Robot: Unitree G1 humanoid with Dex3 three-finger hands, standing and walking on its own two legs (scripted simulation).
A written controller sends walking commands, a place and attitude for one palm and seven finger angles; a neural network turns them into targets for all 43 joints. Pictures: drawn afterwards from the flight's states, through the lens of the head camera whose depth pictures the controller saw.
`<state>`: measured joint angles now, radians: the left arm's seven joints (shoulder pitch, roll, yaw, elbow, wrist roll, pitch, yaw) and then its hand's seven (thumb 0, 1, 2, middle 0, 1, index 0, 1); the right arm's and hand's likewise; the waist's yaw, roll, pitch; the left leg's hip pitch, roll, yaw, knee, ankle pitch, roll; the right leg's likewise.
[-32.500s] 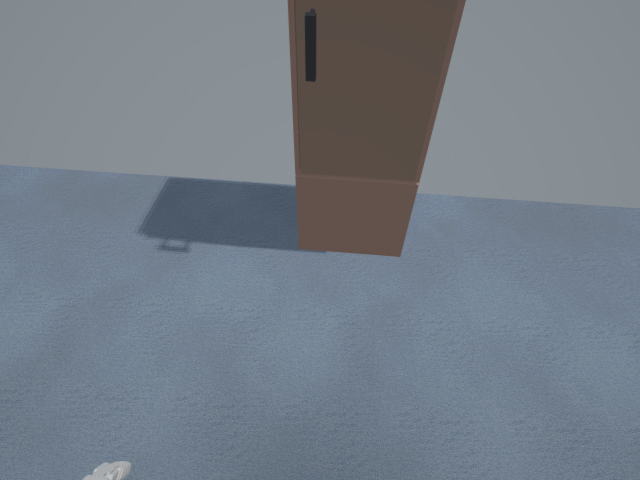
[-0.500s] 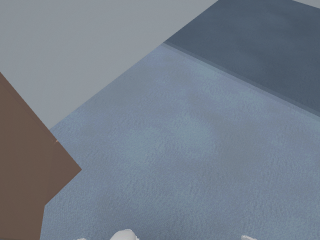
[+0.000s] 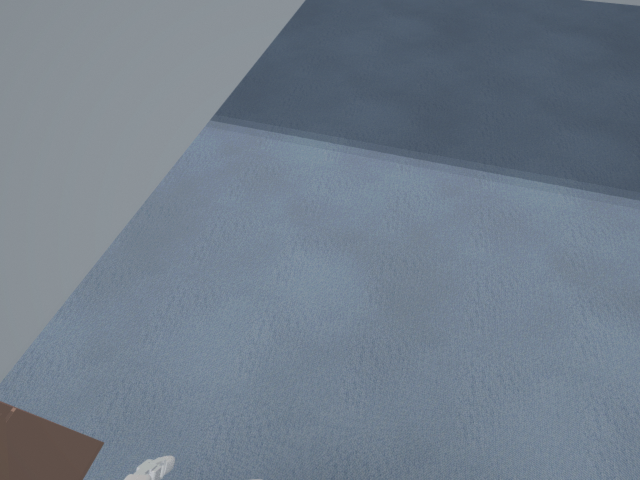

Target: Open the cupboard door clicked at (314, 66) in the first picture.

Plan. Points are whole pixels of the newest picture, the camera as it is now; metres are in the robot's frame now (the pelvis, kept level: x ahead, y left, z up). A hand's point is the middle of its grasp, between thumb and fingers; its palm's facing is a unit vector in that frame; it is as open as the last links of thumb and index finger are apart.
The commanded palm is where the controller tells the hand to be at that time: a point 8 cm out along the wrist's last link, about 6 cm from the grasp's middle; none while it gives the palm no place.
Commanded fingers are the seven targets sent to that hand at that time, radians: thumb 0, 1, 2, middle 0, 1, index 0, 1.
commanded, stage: walk to a spot facing it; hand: left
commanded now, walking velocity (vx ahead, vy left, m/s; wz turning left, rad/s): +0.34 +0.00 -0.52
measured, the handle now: out of the picture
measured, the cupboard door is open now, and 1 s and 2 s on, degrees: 47 47 47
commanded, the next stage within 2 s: turn to face it in 1.12 s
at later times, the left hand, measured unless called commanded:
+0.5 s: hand (220, 343) +0.34 +0.20 -0.16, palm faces -0.24 -0.96 -0.17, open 7.4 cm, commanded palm none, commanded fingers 0.00 0.90 0.90 -0.20 -0.30 -0.20 -0.30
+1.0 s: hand (323, 232) +0.57 +0.03 -0.15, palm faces -0.38 -0.90 -0.23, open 7.1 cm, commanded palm none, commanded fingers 0.00 0.90 0.90 -0.20 -0.30 -0.20 -0.30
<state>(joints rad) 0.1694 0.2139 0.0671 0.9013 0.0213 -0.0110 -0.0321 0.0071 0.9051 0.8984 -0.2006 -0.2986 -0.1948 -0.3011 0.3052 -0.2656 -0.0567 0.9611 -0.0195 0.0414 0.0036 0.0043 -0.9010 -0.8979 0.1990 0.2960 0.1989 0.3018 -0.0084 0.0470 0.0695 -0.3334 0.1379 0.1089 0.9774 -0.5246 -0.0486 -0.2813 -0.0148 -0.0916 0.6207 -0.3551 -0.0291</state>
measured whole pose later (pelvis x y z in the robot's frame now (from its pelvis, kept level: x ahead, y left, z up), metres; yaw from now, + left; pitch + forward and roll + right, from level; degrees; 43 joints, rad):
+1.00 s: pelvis +0.43 -0.12 +0.02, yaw -25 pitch +1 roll +1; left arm 0.22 0.19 0.07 1.01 0.01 -0.07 0.01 -0.02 0.95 0.90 -0.21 -0.30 -0.20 -0.30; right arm 0.25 -0.17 -0.05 1.02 -0.02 -0.02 0.00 0.01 -0.91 -0.90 0.20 0.30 0.20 0.30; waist -0.03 -0.01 0.06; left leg -0.53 0.13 0.05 1.04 -0.30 -0.05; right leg -0.18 0.04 -0.10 0.41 -0.25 -0.09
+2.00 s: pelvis +0.69 -0.24 +0.01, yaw -3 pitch +1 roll +2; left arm 0.22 0.21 0.05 0.93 0.03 0.00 0.02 0.00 0.92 0.90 -0.21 -0.30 -0.20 -0.30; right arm 0.09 -0.26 -0.07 0.93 -0.01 0.06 0.03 0.00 -0.91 -0.90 0.19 0.30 0.19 0.30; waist 0.01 -0.04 0.11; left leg -0.41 0.04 0.11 0.76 -0.40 -0.05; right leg -0.18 -0.16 -0.28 0.57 -0.38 0.01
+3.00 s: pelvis +0.74 -0.28 +0.00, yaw +33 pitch +1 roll +1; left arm 0.20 0.26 0.07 0.93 0.02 0.07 0.02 0.01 0.91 0.90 -0.20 -0.30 -0.20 -0.30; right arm 0.10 -0.23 -0.05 0.89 -0.02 0.03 0.01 0.00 -0.90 -0.90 0.20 0.30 0.20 0.30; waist 0.02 -0.06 0.10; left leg -0.31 -0.02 0.06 0.61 -0.31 0.04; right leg -0.44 -0.12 -0.08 1.11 -0.52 0.08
